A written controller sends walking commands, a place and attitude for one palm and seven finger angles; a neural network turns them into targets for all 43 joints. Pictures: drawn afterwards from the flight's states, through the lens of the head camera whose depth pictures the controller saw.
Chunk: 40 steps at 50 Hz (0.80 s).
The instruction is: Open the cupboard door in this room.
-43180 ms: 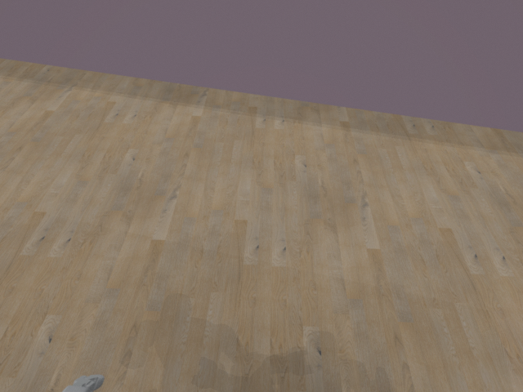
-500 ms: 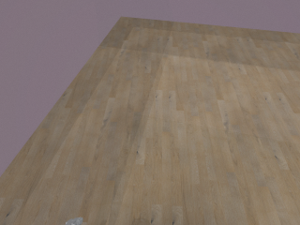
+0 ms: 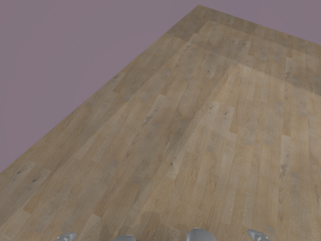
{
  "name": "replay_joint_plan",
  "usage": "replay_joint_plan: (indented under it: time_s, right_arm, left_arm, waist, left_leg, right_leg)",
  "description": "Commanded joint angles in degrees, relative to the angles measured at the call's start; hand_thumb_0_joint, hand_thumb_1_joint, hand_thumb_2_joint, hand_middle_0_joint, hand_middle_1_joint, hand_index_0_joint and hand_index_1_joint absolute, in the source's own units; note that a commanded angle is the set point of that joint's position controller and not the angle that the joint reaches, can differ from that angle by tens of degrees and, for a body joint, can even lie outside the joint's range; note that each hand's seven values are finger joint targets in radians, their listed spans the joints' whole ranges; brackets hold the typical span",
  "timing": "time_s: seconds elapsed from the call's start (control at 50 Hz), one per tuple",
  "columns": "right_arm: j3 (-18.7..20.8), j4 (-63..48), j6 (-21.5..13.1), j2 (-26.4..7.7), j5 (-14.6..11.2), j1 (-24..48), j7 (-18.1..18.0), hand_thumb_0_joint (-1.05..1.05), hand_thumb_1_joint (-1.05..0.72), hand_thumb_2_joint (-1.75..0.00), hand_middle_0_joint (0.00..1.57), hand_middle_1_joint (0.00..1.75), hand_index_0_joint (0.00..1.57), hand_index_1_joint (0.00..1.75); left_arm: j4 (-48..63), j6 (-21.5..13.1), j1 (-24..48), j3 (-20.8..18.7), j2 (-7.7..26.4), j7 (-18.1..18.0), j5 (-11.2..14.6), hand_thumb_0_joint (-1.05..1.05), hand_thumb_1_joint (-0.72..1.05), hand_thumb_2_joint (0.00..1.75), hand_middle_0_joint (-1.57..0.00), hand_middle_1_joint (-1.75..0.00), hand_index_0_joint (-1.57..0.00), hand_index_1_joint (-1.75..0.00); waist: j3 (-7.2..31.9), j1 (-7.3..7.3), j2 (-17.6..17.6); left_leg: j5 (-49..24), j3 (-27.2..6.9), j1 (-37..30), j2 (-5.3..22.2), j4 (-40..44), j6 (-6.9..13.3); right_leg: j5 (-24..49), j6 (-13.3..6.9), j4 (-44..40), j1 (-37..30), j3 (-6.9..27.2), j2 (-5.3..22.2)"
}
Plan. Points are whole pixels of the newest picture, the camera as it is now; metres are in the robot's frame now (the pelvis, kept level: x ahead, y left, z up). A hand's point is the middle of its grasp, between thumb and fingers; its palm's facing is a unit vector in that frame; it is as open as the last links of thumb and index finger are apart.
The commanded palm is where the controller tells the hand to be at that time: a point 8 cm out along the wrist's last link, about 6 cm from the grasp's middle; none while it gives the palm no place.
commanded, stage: turn to face it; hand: left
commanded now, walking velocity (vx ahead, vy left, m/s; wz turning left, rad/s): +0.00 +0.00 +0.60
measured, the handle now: out of the picture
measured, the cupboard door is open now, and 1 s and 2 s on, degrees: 46 46 46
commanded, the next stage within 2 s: none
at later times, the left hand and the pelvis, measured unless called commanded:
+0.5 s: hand out of the picture +0.01 +0.16 -0.17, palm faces +0.36 -0.90 -0.24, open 7.3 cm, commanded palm none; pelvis +0.03 -0.05 +0.00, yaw +20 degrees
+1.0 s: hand out of the picture +0.04 +0.15 -0.14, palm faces +0.56 -0.77 -0.29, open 7.3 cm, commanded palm none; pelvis +0.06 -0.08 +0.00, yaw +37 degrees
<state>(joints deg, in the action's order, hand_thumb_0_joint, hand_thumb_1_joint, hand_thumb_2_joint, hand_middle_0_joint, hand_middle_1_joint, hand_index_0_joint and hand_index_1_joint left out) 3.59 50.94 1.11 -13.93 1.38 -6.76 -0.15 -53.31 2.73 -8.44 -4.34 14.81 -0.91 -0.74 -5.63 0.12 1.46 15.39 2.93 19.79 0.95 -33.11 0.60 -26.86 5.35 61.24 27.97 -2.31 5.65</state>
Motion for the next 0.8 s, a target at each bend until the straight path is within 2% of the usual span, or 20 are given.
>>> replay_joint_plan:
  time_s: [0.0, 0.04, 0.08, 0.1, 0.12, 0.14, 0.16, 0.18, 0.22, 0.3, 0.38, 0.42, 0.46, 0.48, 0.5, 0.52, 0.54, 0.6, 0.7, 0.78]
  right_arm:
    - [3.2, -2.8, 0.0, -11.9, 0.3, -2.1, -0.1, 0.0, -0.9, -0.9, 0.2, 0.3, 0.2, 0.3]
    - [3.4, -3.5, 0.5, -12.0, 0.2, -0.1, 0.0, 0.0, -0.9, -0.9, 0.2, 0.3, 0.2, 0.3]
    - [3.4, -4.4, 0.8, -10.4, -0.4, 2.3, 0.2, 0.0, -0.9, -0.9, 0.2, 0.3, 0.2, 0.3]
    - [2.9, -5.3, 0.9, -6.6, -1.0, 2.0, 0.7, 0.0, -0.9, -0.9, 0.2, 0.3, 0.2, 0.3]
    - [2.6, -6.5, 0.9, -5.2, -0.8, 2.9, 1.0, 0.0, -0.9, -0.9, 0.2, 0.3, 0.2, 0.3]
    - [2.9, -5.1, 1.4, -7.0, -0.4, 2.4, 0.9, 0.0, -0.9, -0.9, 0.2, 0.3, 0.2, 0.3]
    - [2.9, -4.1, 1.9, -5.8, -0.4, 2.3, 1.0, 0.0, -0.9, -0.9, 0.2, 0.3, 0.2, 0.3]
    - [2.6, -3.2, 2.2, -5.3, -0.3, 1.4, 1.4, 0.0, -0.9, -0.9, 0.2, 0.3, 0.2, 0.3]
    - [1.9, -2.3, 2.4, -3.5, -0.5, 0.2, 1.9, 0.0, -0.9, -0.9, 0.2, 0.3, 0.2, 0.3]
    - [0.9, -2.7, 1.9, -1.6, -0.8, 3.8, 2.1, 0.0, -0.9, -0.9, 0.2, 0.3, 0.2, 0.3]
    - [0.5, -3.4, 1.5, -1.3, -0.9, 4.7, 2.1, 0.0, -0.9, -0.9, 0.2, 0.3, 0.2, 0.3]
    - [0.7, -3.3, 1.3, -1.7, -0.9, 3.1, 2.0, 0.0, -0.9, -0.9, 0.2, 0.3, 0.2, 0.3]
    - [1.5, -2.1, 0.9, -4.3, -0.5, -2.3, 1.8, 0.0, -0.9, -0.9, 0.2, 0.3, 0.2, 0.3]
    - [2.7, -1.4, 0.4, -9.4, 0.0, -6.2, 1.6, 0.0, -0.9, -0.9, 0.2, 0.3, 0.2, 0.3]
    - [4.1, -1.1, 0.6, -14.6, 0.1, -9.9, 1.2, 0.0, -0.9, -0.9, 0.2, 0.3, 0.2, 0.3]
    - [3.9, 0.2, 0.8, -14.8, -0.1, -11.7, 0.7, 0.0, -0.9, -0.9, 0.2, 0.3, 0.2, 0.3]
    - [3.9, -0.4, 0.5, -13.8, 0.1, -9.8, -0.1, 0.0, -0.9, -0.9, 0.2, 0.3, 0.2, 0.3]
    - [2.7, -2.3, -0.1, -10.5, 0.0, -2.6, -0.6, 0.0, -0.9, -0.9, 0.2, 0.3, 0.2, 0.3]
    - [2.9, -1.9, -0.1, -10.9, 0.2, -3.2, -0.3, 0.0, -0.9, -0.9, 0.2, 0.3, 0.2, 0.3]
    - [3.4, -2.5, 0.6, -11.2, 0.2, -1.6, -0.2, 0.0, -0.9, -0.9, 0.2, 0.3, 0.2, 0.3]
  left_arm:
    - [5.8, -1.5, -1.0, -0.3, 2.6, 0.4, -0.1, 0.0, 0.9, 0.9, -0.2, -0.3, -0.2, -0.3]
    - [5.6, -1.8, -3.4, -0.4, 2.5, 0.4, 0.0, 0.0, 0.9, 0.9, -0.2, -0.3, -0.2, -0.3]
    - [4.8, -2.7, -8.6, -1.0, 4.7, 0.1, -0.2, 0.0, 0.9, 0.9, -0.2, -0.3, -0.2, -0.3]
    - [4.9, -3.5, -10.5, -2.1, 9.9, -0.5, -1.2, 0.0, 0.9, 0.9, -0.2, -0.3, -0.2, -0.3]
    - [5.5, -3.3, -9.9, -2.2, 13.5, -0.7, -1.3, 0.0, 0.9, 0.9, -0.2, -0.3, -0.2, -0.3]
    - [5.7, -3.8, -8.1, -1.7, 10.5, -1.2, -0.8, 0.0, 0.9, 0.9, -0.2, -0.3, -0.2, -0.3]
    - [6.4, -3.6, -5.0, -1.1, 8.6, -1.3, -0.6, 0.0, 0.9, 0.9, -0.2, -0.3, -0.2, -0.3]
    - [7.0, -3.5, -2.2, -0.5, 6.6, -1.3, -0.5, 0.0, 0.9, 0.9, -0.2, -0.3, -0.2, -0.3]
    - [7.5, -3.7, -1.5, -0.2, 5.2, -1.4, -0.6, 0.0, 0.9, 0.9, -0.2, -0.3, -0.2, -0.3]
    - [5.0, -4.0, -7.7, -0.9, 6.7, -1.3, -0.8, 0.0, 0.9, 0.9, -0.2, -0.3, -0.2, -0.3]
    - [4.1, -3.7, -8.8, -1.8, 8.3, -1.2, -1.0, 0.0, 0.9, 0.9, -0.2, -0.3, -0.2, -0.3]
    - [3.9, -3.6, -8.1, -2.1, 8.7, -1.0, -0.9, 0.0, 0.9, 0.9, -0.2, -0.3, -0.2, -0.3]
    - [4.3, -3.4, -5.8, -2.3, 8.6, -0.6, -0.3, 0.0, 0.9, 0.9, -0.2, -0.3, -0.2, -0.3]
    - [5.6, -3.1, -5.3, -2.1, 6.6, -0.2, 0.1, 0.0, 0.9, 0.9, -0.2, -0.3, -0.2, -0.3]
    - [8.5, -2.8, -1.6, -0.5, 3.0, 0.1, 0.3, 0.0, 0.9, 0.9, -0.2, -0.3, -0.2, -0.3]
    - [9.7, -1.9, 1.2, -0.5, 4.4, -0.3, -0.5, 0.0, 0.9, 0.9, -0.2, -0.3, -0.2, -0.3]
    - [8.9, -1.7, 2.9, -0.7, 3.2, -0.6, -0.3, 0.0, 0.9, 0.9, -0.2, -0.3, -0.2, -0.3]
    - [5.9, -1.2, -0.4, -1.0, 3.7, 0.2, -0.3, 0.0, 0.9, 0.9, -0.2, -0.3, -0.2, -0.3]
    - [6.3, -1.2, 0.3, -0.6, 2.8, 0.3, -0.2, 0.0, 0.9, 0.9, -0.2, -0.3, -0.2, -0.3]
    - [6.5, -1.7, -1.7, -0.5, 2.7, 0.2, 0.2, 0.0, 0.9, 0.9, -0.2, -0.3, -0.2, -0.3]
  waist:
    - [10.1, 0.97, -9.7]
    - [9.6, -0.16, -11.4]
    - [9.6, -3.1, -5.7]
    - [9.5, -3.9, 9.2]
    - [8.3, -4.51, 18.3]
    - [7.4, -3.24, 16.1]
    - [5.3, -1.26, 12.9]
    - [5.0, 0.3, 11.3]
    - [6.7, 1.0, 10.8]
    - [9.1, -2.35, 9.3]
    - [8.9, -3.04, 10.9]
    - [9.1, -2.05, 10.1]
    - [10.5, 1.72, 6.1]
    - [13.3, 4.01, -6.1]
    - [12.7, 6.2, -20.1]
    - [12.7, 6.4, -12.5]
    - [11.1, 5.55, -14.8]
    - [8.8, 1.14, -9.7]
    - [8.0, 1.26, -8.1]
    - [8.5, 0.28, -11.3]
  left_leg:
    - [-24.7, -13.4, -8.7, 12.5, 9.5, 7.8]
    - [-21.1, -14.9, -4.4, 11.7, 8.3, 7.1]
    - [-11.5, -13.2, 2.7, 7.4, 2.3, 3.4]
    - [4.8, -6.2, 12.7, -0.4, -9.3, -1.1]
    - [22.0, -2.8, 15.5, -4.1, -25.4, -2.9]
    - [19.6, -7.1, 14.8, -0.9, -35.3, -2.3]
    - [15.6, -6.6, 15.3, 0.1, -40.3, -2.9]
    - [11.8, -5.7, 14.8, 1.3, -41.7, -3.6]
    - [9.5, -3.0, 13.2, 1.5, -36.3, -4.4]
    - [11.0, 1.5, 10.5, 0.3, -20.1, -4.7]
    - [11.1, 3.7, 6.5, -0.1, -10.4, -3.5]
    - [7.8, 4.8, 2.5, -0.4, -4.7, -2.9]
    - [-2.5, 4.4, -9.5, 0.1, 5.9, -1.4]
    - [-16.4, -8.0, -20.2, 9.6, 9.3, 3.2]
    - [-37.9, -25.3, -24.2, 23.4, 11.4, 11.7]
    - [-32.6, -23.9, -21.1, 24.3, 11.1, 14.0]
    - [-30.3, -23.1, -18.2, 20.9, 11.3, 13.0]
    - [-25.5, -15.4, -12.2, 14.4, 12.4, 9.0]
    - [-22.5, -15.5, -10.2, 12.3, 11.9, 8.6]
    - [-21.7, -18.5, -5.2, 10.7, 9.1, 7.6]
  right_leg:
    - [1.5, -0.4, -11.8, -3.5, -0.7, -2.6]
    - [4.7, -0.8, -19.7, -9.9, -1.9, -4.2]
    - [14.4, -1.4, -34.8, -20.8, -1.4, -2.8]
    - [16.8, -5.4, -43.8, -27.0, 13.3, 10.3]
    - [23.3, -12.5, -46.3, -22.9, 23.3, 23.2]
    - [24.4, -14.3, -45.4, -18.6, 22.3, 22.4]
    - [25.4, -13.8, -44.1, -16.5, 17.8, 19.0]
    - [29.0, -12.5, -42.2, -16.1, 10.5, 15.5]
    - [37.5, -10.8, -40.0, -19.4, 1.9, 12.7]
    - [50.7, -10.7, -36.3, -29.1, -1.6, 13.5]
    - [52.2, -11.3, -34.4, -29.4, -3.0, 15.6]
    - [50.1, -10.3, -32.2, -27.5, -4.7, 16.0]
    - [42.5, -6.9, -24.3, -19.5, -8.3, 15.0]
    - [25.7, -3.2, -13.2, -7.5, -10.7, 10.2]
    - [-10.8, -0.1, -0.1, 6.1, -8.4, 2.7]
    - [-11.1, -0.8, 4.6, 7.2, -1.3, 2.3]
    - [-7.7, -0.7, 6.2, 8.6, 0.4, 2.2]
    - [2.0, -0.3, 5.6, 5.2, 2.2, 1.5]
    - [1.8, -0.4, -7.5, -0.5, 0.6, -1.4]
    - [4.4, -1.1, -20.7, -10.3, -1.0, -4.5]
